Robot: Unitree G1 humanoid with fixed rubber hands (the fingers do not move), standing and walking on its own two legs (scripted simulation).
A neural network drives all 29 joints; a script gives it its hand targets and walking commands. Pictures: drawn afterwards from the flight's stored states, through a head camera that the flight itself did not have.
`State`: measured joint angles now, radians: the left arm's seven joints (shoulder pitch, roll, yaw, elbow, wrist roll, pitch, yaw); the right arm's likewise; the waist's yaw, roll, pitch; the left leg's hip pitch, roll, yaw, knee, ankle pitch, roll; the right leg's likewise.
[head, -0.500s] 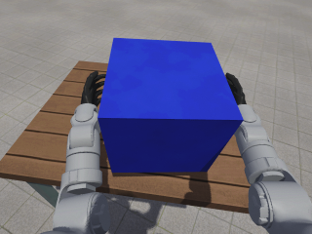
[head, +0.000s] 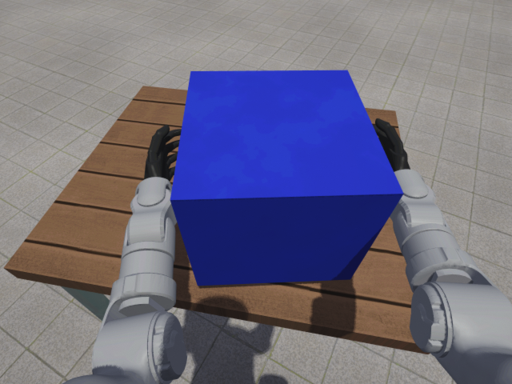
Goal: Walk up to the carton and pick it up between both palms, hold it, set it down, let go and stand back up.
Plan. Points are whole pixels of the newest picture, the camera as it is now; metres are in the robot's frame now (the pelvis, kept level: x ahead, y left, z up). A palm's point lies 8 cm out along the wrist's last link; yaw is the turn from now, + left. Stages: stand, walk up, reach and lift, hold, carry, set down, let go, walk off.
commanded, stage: set down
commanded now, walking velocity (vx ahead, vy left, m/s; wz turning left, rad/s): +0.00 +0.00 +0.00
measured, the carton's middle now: (272, 178) +0.44 +0.06 +0.06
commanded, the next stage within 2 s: none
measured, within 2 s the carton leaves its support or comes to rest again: rests again in 0.66 s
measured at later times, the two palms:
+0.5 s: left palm (166, 189) +0.38 +0.24 +0.07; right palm (381, 172) +0.46 -0.12 +0.08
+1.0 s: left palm (169, 194) +0.38 +0.24 +0.06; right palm (378, 176) +0.46 -0.12 +0.07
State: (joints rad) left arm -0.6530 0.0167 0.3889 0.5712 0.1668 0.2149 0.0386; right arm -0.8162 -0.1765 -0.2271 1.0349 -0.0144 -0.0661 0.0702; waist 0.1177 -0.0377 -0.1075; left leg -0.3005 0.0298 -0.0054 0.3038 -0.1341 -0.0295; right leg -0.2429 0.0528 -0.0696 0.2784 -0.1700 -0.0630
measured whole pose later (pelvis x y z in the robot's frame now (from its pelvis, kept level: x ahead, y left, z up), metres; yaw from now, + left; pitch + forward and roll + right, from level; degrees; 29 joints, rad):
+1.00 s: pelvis +0.00 +0.01 -0.01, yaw -2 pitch +19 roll +0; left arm -0.70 0.00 0.41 0.86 0.12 -0.07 0.11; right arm -0.93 -0.24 -0.26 1.27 -0.09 -0.24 0.11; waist 0.19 0.00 -0.20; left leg -0.54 0.04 0.02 0.33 -0.12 -0.02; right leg -0.48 0.06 -0.04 0.29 -0.14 -0.06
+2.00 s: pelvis +0.00 +0.01 -0.01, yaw -2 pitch +17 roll +0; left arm -0.71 -0.05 0.50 0.82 0.21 -0.12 0.07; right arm -0.90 -0.22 -0.43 1.21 -0.23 -0.28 0.16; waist 0.18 -0.02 -0.15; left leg -0.51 0.03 0.03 0.33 -0.12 -0.01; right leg -0.47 0.05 -0.04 0.32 -0.15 -0.05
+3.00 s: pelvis -0.02 +0.01 -0.03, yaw -3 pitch +27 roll -2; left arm -0.77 0.17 0.10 1.02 -0.21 -0.15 0.14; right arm -1.06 -0.50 0.24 1.38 0.49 -0.23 0.14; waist 0.25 0.00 -0.27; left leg -0.84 0.07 0.02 0.58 -0.20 -0.02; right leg -0.78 0.08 -0.05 0.50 -0.20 -0.06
